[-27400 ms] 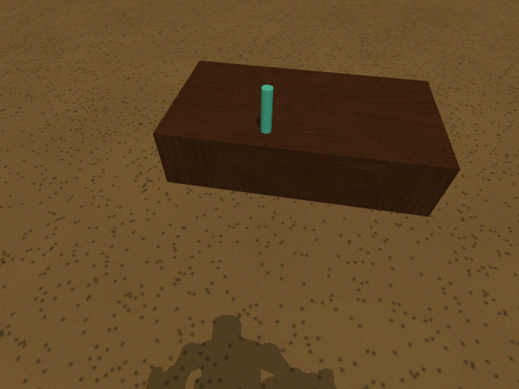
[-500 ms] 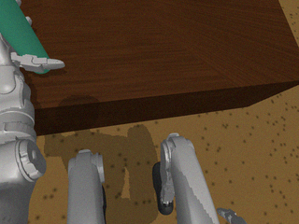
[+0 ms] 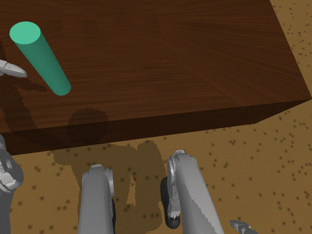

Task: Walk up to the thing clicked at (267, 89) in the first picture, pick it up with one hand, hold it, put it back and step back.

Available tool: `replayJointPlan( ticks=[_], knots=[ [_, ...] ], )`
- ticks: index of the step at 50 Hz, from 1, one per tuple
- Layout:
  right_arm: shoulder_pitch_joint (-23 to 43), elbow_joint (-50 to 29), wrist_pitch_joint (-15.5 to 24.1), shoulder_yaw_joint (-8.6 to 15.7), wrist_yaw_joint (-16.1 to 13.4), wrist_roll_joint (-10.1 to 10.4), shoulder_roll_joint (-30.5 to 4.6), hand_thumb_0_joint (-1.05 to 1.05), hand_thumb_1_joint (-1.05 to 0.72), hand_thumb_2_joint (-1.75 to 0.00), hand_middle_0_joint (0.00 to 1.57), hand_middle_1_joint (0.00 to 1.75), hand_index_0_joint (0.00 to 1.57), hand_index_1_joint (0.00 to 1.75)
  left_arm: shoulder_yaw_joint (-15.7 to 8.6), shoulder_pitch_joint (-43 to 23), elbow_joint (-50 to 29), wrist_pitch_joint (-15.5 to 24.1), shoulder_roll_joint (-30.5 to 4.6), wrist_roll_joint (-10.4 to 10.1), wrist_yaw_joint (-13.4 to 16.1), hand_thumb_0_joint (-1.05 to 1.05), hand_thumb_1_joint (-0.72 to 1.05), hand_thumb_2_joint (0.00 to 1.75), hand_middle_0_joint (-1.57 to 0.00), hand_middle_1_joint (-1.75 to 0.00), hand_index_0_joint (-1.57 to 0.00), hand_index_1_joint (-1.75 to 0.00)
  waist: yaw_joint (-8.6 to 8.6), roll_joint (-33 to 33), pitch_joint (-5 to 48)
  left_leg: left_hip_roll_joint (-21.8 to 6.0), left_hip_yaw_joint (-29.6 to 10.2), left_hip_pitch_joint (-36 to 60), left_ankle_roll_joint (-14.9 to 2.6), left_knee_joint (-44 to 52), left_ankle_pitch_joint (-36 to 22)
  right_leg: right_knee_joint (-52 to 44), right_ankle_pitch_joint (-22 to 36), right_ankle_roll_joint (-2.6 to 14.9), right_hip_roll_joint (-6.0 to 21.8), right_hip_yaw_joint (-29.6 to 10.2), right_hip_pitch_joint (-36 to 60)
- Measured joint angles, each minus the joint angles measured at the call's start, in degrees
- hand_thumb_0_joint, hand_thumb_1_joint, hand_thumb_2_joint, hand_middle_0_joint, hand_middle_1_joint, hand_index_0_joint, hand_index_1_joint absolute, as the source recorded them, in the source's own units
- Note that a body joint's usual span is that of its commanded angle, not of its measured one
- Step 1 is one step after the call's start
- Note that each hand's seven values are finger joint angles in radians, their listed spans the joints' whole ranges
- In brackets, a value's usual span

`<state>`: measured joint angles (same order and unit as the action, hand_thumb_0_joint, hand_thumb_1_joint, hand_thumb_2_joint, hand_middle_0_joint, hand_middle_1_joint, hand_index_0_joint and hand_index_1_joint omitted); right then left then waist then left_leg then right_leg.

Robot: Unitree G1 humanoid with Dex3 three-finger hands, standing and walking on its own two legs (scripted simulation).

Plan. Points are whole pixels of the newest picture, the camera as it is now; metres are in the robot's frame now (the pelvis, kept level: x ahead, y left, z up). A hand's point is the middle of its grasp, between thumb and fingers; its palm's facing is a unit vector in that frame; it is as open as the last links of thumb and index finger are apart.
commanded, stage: rise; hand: left
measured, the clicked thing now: (47, 66) +0.54 +0.21 -0.03
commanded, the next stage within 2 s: home in 0.12 s
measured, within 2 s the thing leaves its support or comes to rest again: neither
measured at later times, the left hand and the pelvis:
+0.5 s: hand out of the picture +0.48 +0.34 +0.14, palm faces +0.32 -0.85 -0.42, open 17.5 cm; pelvis +0.04 +0.00 +0.17, yaw +0 degrees
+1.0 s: hand out of the picture +0.29 +0.20 +0.18, palm faces +0.17 -0.94 -0.31, open 17.3 cm; pelvis +0.08 -0.01 +0.25, yaw +2 degrees
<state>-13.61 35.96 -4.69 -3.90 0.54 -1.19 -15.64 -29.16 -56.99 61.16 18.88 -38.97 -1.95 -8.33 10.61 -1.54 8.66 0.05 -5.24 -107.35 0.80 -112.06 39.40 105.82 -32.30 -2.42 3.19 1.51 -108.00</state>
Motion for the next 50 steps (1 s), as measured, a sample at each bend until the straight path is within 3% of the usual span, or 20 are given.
replayJointPlan(
  ticks=[4,6,9,13,17,22,24,28,37,44,50],
  knots=[
    [-1.1,-0.7,1.1,0.0,-0.8,0.8,-0.6,0.00,-0.91,-0.90,0.21,0.30,0.21,0.30,1.4,2.2,0.5,-2.1,0.6,-1.7,-2.3,-0.01,-0.60,0.03,-0.04,-0.03,-0.06,-0.02,-0.85,0.1,0.9,-0.5,0.1,5.3,-0.17,5.2,-0.6,-5.4,0.6,0.16,-0.3,0.3,5.4],
    [-1.0,-0.8,0.8,0.4,-0.9,0.8,-0.8,0.00,-0.90,-0.90,0.21,0.30,0.21,0.30,3.5,2.8,1.1,-4.0,0.6,1.5,-1.2,-0.01,-0.59,0.03,-0.04,-0.03,-0.05,-0.02,-1.07,0.4,0.5,-0.8,0.3,8.2,-0.21,7.6,-0.9,-7.8,0.9,0.24,-0.4,0.4,8.3],
    [-0.3,-1.0,-0.2,0.7,-1.0,1.3,-0.7,0.00,-0.89,-0.90,0.21,0.30,0.21,0.30,5.1,3.4,1.8,-8.0,1.1,4.6,1.3,-0.01,-0.56,0.04,-0.05,-0.03,-0.05,-0.02,-1.33,0.9,-0.6,-1.2,0.5,12.6,-0.32,11.7,-1.8,-12.1,2.0,0.11,-0.8,0.5,12.8],
    [0.2,-1.6,-1.4,0.7,-1.2,1.7,-0.2,0.00,-0.90,-0.90,0.21,0.30,0.21,0.30,3.2,6.8,0.3,-11.4,0.9,7.9,4.4,-0.01,-0.53,0.05,-0.06,-0.03,-0.07,-0.03,-1.03,1.2,-1.7,-1.9,0.9,18.7,-0.36,17.7,-3.1,-18.3,3.5,0.13,-1.3,0.6,18.9],
    [-1.1,-1.6,-1.9,0.6,-1.7,1.6,0.6,0.00,-0.90,-0.90,0.21,0.30,0.21,0.30,1.5,9.8,0.5,-13.3,-0.7,8.8,8.0,-0.01,-0.54,0.05,-0.06,-0.04,-0.07,-0.04,-1.06,1.5,-1.4,-2.3,1.1,25.3,-0.16,23.7,-4.2,-24.1,4.5,0.39,-1.6,0.8,25.5],
    [-2.2,2.3,-0.7,1.3,-1.6,1.1,1.1,0.00,-0.90,-0.90,0.21,0.30,0.21,0.30,5.3,11.7,4.9,-14.2,-1.3,8.6,10.6,-0.01,-0.55,0.05,-0.06,-0.05,-0.06,-0.05,-2.57,1.1,-1.9,-2.5,0.9,33.5,-0.05,30.6,-5.7,-31.1,5.7,0.68,-1.7,1.5,34.1],
    [-3.2,2.4,-1.2,1.8,-1.5,1.4,1.0,0.00,-0.90,-0.90,0.21,0.30,0.21,0.30,6.3,14.8,3.1,-15.6,0.0,8.3,10.8,-0.01,-0.55,0.05,-0.06,-0.05,-0.06,-0.05,-3.43,0.7,-2.3,-2.7,1.1,36.5,-0.09,33.2,-6.3,-33.9,6.4,0.61,-1.8,1.4,37.1],
    [-4.8,2.0,-0.7,2.6,-1.6,2.3,0.7,0.00,-0.90,-0.90,0.21,0.30,0.21,0.30,10.8,22.2,-0.8,-17.0,4.8,6.7,11.2,-0.01,-0.55,0.05,-0.05,-0.06,-0.06,-0.06,-4.77,0.2,-2.7,-2.8,1.8,43.0,-0.15,38.7,-7.6,-39.0,7.6,0.53,-1.8,1.0,43.4],
    [-4.4,-0.9,0.7,2.8,-5.1,4.3,2.2,0.01,-0.90,-0.90,0.21,0.30,0.21,0.30,17.1,44.7,-18.5,-21.2,18.8,3.5,14.2,-0.01,-0.52,0.07,-0.06,-0.06,-0.06,-0.06,-5.71,1.5,-1.7,-3.0,3.0,58.9,0.05,50.6,-10.2,-49.8,9.6,0.62,-2.0,0.5,58.6],
    [-1.5,-3.7,3.0,2.4,-7.5,4.0,3.3,0.01,-0.90,-0.90,0.21,0.30,0.21,0.30,21.6,56.9,-30.9,-23.1,22.4,1.6,16.4,-0.01,-0.52,0.07,-0.06,-0.06,-0.07,-0.06,-7.63,1.5,-2.5,-2.9,3.1,68.1,0.43,56.8,-11.7,-55.0,10.4,1.03,-1.9,0.8,67.6],
    [0.6,-5.1,4.2,2.4,-7.6,3.9,3.5,0.01,-0.90,-0.90,0.21,0.30,0.21,0.30,26.9,69.6,-42.1,-25.3,25.2,0.2,16.4,-0.01,-0.51,0.07,-0.06,-0.06,-0.06,-0.06,-9.27,-0.3,-2.0,-2.7,3.2,72.9,0.53,59.8,-12.1,-57.2,10.3,1.05,-1.6,0.8,72.1]
  ],
)
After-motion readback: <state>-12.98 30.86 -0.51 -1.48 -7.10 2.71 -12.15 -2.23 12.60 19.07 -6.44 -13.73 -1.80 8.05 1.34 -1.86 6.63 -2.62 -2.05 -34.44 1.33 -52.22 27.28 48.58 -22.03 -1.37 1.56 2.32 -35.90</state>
